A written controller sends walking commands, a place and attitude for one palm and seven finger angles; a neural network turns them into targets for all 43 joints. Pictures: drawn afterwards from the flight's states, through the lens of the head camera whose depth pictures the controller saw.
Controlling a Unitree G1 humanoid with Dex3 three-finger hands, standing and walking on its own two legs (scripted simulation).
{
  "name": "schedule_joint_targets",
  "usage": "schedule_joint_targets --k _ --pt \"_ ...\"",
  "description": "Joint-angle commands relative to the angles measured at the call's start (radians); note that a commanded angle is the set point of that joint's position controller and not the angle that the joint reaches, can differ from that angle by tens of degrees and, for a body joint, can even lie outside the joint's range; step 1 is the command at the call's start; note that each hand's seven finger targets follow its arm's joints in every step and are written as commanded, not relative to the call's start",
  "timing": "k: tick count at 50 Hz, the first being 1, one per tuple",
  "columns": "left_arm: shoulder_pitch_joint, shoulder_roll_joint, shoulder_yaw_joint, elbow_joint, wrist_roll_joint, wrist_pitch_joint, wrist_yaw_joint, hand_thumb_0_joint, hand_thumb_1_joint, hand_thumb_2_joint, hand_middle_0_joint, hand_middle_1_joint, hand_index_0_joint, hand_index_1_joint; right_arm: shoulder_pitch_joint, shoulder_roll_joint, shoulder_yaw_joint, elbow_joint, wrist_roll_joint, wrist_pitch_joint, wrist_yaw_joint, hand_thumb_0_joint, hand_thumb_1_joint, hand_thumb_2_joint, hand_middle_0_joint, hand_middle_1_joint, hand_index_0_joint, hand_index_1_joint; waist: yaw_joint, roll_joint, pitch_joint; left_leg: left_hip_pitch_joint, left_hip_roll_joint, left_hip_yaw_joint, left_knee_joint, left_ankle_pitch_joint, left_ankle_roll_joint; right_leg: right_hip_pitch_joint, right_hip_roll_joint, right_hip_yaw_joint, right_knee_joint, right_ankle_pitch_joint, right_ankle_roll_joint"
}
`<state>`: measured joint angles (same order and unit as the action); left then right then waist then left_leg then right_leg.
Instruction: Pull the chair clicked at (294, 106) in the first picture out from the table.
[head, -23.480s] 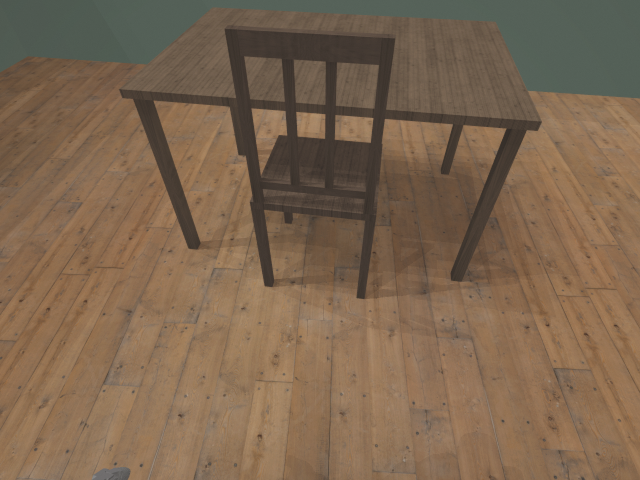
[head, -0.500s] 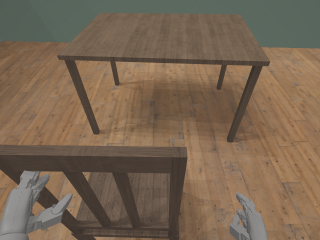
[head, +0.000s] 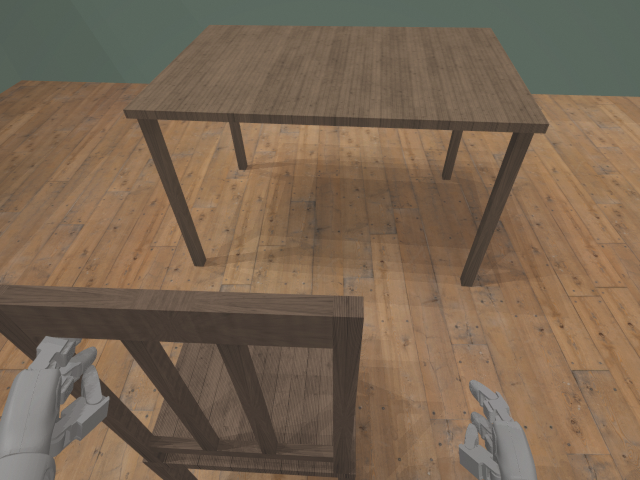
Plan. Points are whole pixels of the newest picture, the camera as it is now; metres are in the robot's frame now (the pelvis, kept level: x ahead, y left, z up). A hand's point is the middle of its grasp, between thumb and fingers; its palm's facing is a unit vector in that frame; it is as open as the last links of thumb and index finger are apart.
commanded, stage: step back with the hand held close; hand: left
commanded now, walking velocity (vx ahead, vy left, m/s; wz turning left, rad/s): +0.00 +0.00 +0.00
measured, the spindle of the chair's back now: (181, 401) +0.22 +0.23 -0.06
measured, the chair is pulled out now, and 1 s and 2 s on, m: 0.69 0.75 0.75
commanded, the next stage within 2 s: stop stepping back and stand still in 1.24 s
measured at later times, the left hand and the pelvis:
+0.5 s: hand (82, 445) +0.12 +0.25 +0.08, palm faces +0.10 -0.86 -0.50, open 7.2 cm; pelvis -0.07 +0.01 +0.00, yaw -1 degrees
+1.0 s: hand out of the picture +0.04 +0.27 +0.09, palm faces +0.11 -0.78 -0.61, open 6.5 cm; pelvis -0.15 +0.01 -0.02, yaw +1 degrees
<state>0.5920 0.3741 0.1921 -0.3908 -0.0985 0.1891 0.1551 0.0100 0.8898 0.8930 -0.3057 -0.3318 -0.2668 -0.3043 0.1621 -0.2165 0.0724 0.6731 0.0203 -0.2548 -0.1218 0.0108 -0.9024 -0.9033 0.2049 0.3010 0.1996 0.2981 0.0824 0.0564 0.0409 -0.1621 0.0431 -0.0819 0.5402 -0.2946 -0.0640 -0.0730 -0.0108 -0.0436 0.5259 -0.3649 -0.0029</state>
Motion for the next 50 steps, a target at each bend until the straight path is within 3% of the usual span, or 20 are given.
schedule_joint_targets --k 1,5,6,8,10,11,15,19,23,28,32,35,36,38,40,42,43,46,48,50 --pt "-0.265 0.279 0.299 -0.511 0.049 -0.231 0.074 0.0 0.9 0.9 -0.2 -0.3 -0.2 -0.3 -0.141 -0.09 -0.037 -0.162 0.0 -0.066 -0.008 0.0 -0.9 -0.9 0.2 0.3 0.2 0.3 -0.012 0.171 -0.188 0.085 -0.013 0.057 -0.056 0.32 0.062 -0.022 -0.048 -0.004 -0.068 0.409 -0.022" --pt "-0.32 0.271 0.276 -0.546 0.051 -0.242 0.072 0.0 0.9 0.9 -0.2 -0.3 -0.2 -0.3 -0.139 -0.094 -0.035 -0.169 0.0 -0.07 -0.008 0.0 -0.9 -0.9 0.2 0.3 0.2 0.3 -0.02 0.15 -0.189 0.091 -0.013 0.057 -0.062 0.281 0.065 -0.041 -0.048 -0.011 -0.073 0.36 -0.017" --pt "-0.509 0.448 0.402 -0.531 0.027 -0.285 0.045 0.0 0.9 0.9 -0.2 -0.3 -0.2 -0.3 -0.068 -0.114 -0.048 -0.235 0.028 -0.002 -0.005 0.0 -0.9 -0.9 0.2 0.3 0.2 0.3 -0.044 0.189 -0.023 0.036 0.012 0.014 -0.069 0.26 0.08 -0.144 -0.071 0.094 -0.138 0.418 -0.014" --pt "-0.401 0.343 0.336 -0.46 0.024 -0.278 0.026 0.0 0.9 0.9 -0.2 -0.3 -0.2 -0.3 -0.081 -0.103 -0.068 -0.218 0.026 0.037 -0.001 0.0 -0.9 -0.9 0.2 0.3 0.2 0.3 -0.065 0.046 -0.03 0.012 0.025 0.015 -0.051 0.247 0.08 -0.132 -0.094 0.097 -0.163 0.464 -0.006" --pt "-0.337 0.314 0.318 -0.465 0.027 -0.279 0.022 0.0 0.9 0.9 -0.2 -0.3 -0.2 -0.3 -0.082 -0.105 -0.069 -0.239 0.021 0.065 0.003 0.0 -0.9 -0.9 0.2 0.3 0.2 0.3 -0.062 0.02 -0.089 0.03 0.028 0.019 -0.03 0.335 0.081 -0.092 -0.097 0.08 -0.137 0.518 -0.002" --pt "-0.314 0.322 0.323 -0.498 0.027 -0.286 0.022 0.0 0.9 0.9 -0.2 -0.3 -0.2 -0.3 -0.09 -0.109 -0.071 -0.247 0.022 0.073 0.004 0.0 -0.9 -0.9 0.2 0.3 0.2 0.3 -0.061 0.098 -0.151 0.056 0.034 0.015 -0.042 0.389 0.082 -0.058 -0.103 0.083 -0.116 0.546 -0.003" --pt "-0.171 0.323 0.35 -0.603 0.025 -0.314 0.035 0.0 0.9 0.9 -0.2 -0.3 -0.2 -0.3 -0.096 -0.117 -0.084 -0.271 0.016 0.103 0.011 0.0 -0.9 -0.9 0.2 0.3 0.2 0.3 -0.049 0.192 -0.306 0.083 0.073 -0.001 -0.042 0.572 0.09 0.012 -0.082 0.054 -0.045 0.539 0.005" --pt "-0.058 0.343 0.388 -0.656 0.019 -0.327 0.043 0.0 0.9 0.9 -0.2 -0.3 -0.2 -0.3 -0.105 -0.112 -0.094 -0.278 0.017 0.116 0.008 0.0 -0.9 -0.9 0.2 0.3 0.2 0.3 -0.044 0.194 -0.34 0.035 0.095 -0.023 -0.042 0.561 0.096 0.01 -0.071 0.038 -0.023 0.476 0.01" --pt "-0.02 0.367 0.422 -0.678 0.011 -0.34 0.048 0.0 0.9 0.9 -0.2 -0.3 -0.2 -0.3 -0.101 -0.116 -0.102 -0.268 0.015 0.114 -0.003 0.0 -0.9 -0.9 0.2 0.3 0.2 0.3 -0.045 0.196 -0.3 -0.063 0.11 -0.057 -0.085 0.421 0.094 -0.016 -0.054 0.019 -0.005 0.332 0.016" --pt "-0.018 0.395 0.46 -0.659 0.013 -0.364 0.056 0.0 0.9 0.9 -0.2 -0.3 -0.2 -0.3 -0.082 -0.113 -0.103 -0.246 0.008 0.097 -0.018 0.0 -0.9 -0.9 0.2 0.3 0.2 0.3 -0.056 0.201 -0.219 -0.234 0.103 -0.07 -0.121 0.035 0.092 -0.037 -0.057 0.047 -0.021 0.159 0.012" --pt "-0.03 0.403 0.465 -0.639 0.013 -0.396 0.063 0.0 0.9 0.9 -0.2 -0.3 -0.2 -0.3 -0.047 -0.099 -0.098 -0.224 0.0 0.081 -0.024 0.0 -0.9 -0.9 0.2 0.3 0.2 0.3 -0.071 0.073 -0.204 -0.175 0.013 -0.017 0.035 -0.169 0.061 -0.205 -0.152 0.182 -0.164 -0.061 -0.044" --pt "-0.071 0.409 0.451 -0.631 0.017 -0.404 0.075 0.0 0.9 0.9 -0.2 -0.3 -0.2 -0.3 -0.04 -0.104 -0.095 -0.191 -0.014 0.077 -0.021 0.0 -0.9 -0.9 0.2 0.3 0.2 0.3 -0.077 0.0 -0.207 -0.029 -0.016 0.007 0.224 -0.099 0.048 -0.388 -0.245 0.216 -0.219 -0.115 -0.101" --pt "-0.057 0.409 0.451 -0.624 0.013 -0.405 0.076 0.0 0.9 0.9 -0.2 -0.3 -0.2 -0.3 -0.058 -0.11 -0.094 -0.187 -0.012 0.074 -0.024 0.0 -0.9 -0.9 0.2 0.3 0.2 0.3 -0.08 0.052 -0.207 -0.019 -0.001 -0.012 0.161 -0.083 0.056 -0.39 -0.22 0.195 -0.182 -0.075 -0.092" --pt "-0.077 0.42 0.463 -0.67 0.018 -0.421 0.079 0.0 0.9 0.9 -0.2 -0.3 -0.2 -0.3 -0.06 -0.124 -0.089 -0.201 -0.019 0.063 -0.034 0.0 -0.9 -0.9 0.2 0.3 0.2 0.3 -0.078 0.152 -0.195 -0.129 0.079 -0.134 -0.071 -0.076 0.087 -0.292 -0.092 0.083 -0.037 -0.061 -0.021" --pt "-0.08 0.404 0.483 -0.678 0.029 -0.428 0.076 0.0 0.9 0.9 -0.2 -0.3 -0.2 -0.3 -0.055 -0.138 -0.099 -0.205 -0.019 0.036 -0.036 0.0 -0.9 -0.9 0.2 0.3 0.2 0.3 -0.071 0.365 -0.185 -0.4 0.221 -0.297 -0.336 -0.313 0.144 -0.055 0.031 -0.005 0.257 -0.061 0.026" --pt "-0.11 0.384 0.474 -0.66 0.045 -0.434 0.071 0.0 0.9 0.9 -0.2 -0.3 -0.2 -0.3 -0.021 -0.135 -0.101 -0.197 -0.015 0.019 -0.031 0.0 -0.9 -0.9 0.2 0.3 0.2 0.3 -0.084 0.408 -0.142 -0.562 0.24 -0.307 -0.437 -0.548 0.177 0.043 0.06 0.012 0.437 -0.104 0.026" --pt "-0.123 0.408 0.495 -0.667 0.048 -0.442 0.07 0.0 0.9 0.9 -0.2 -0.3 -0.2 -0.3 -0.019 -0.135 -0.105 -0.192 -0.024 0.014 -0.028 0.0 -0.9 -0.9 0.2 0.3 0.2 0.3 -0.078 0.397 -0.122 -0.562 0.226 -0.288 -0.39 -0.475 0.184 0.021 0.049 0.023 0.408 -0.072 0.023" --pt "-0.038 0.438 0.524 -0.697 0.035 -0.456 0.057 0.0 0.9 0.9 -0.2 -0.3 -0.2 -0.3 -0.02 -0.126 -0.109 -0.18 -0.018 -0.01 -0.005 0.0 -0.9 -0.9 0.2 0.3 0.2 0.3 -0.044 0.358 -0.211 -0.28 0.153 -0.172 -0.227 -0.163 0.154 -0.072 0.039 -0.01 0.187 -0.051 0.017" --pt "-0.007 0.441 0.532 -0.741 0.014 -0.491 0.039 0.0 0.9 0.9 -0.2 -0.3 -0.2 -0.3 0.005 -0.117 -0.098 -0.168 -0.029 -0.024 0.005 0.0 -0.9 -0.9 0.2 0.3 0.2 0.3 -0.042 0.364 -0.249 -0.168 0.158 -0.183 -0.18 -0.013 0.132 -0.077 0.032 -0.003 -0.01 -0.035 -0.005" --pt "-0.028 0.441 0.536 -0.745 0.016 -0.52 0.022 0.0 0.9 0.9 -0.2 -0.3 -0.2 -0.3 0.02 -0.113 -0.093 -0.144 -0.039 -0.031 0.017 0.0 -0.9 -0.9 0.2 0.3 0.2 0.3 -0.047 0.308 -0.276 -0.076 0.144 -0.15 -0.062 0.24 0.113 -0.062 0.007 0.006 -0.189 0.113 -0.01"
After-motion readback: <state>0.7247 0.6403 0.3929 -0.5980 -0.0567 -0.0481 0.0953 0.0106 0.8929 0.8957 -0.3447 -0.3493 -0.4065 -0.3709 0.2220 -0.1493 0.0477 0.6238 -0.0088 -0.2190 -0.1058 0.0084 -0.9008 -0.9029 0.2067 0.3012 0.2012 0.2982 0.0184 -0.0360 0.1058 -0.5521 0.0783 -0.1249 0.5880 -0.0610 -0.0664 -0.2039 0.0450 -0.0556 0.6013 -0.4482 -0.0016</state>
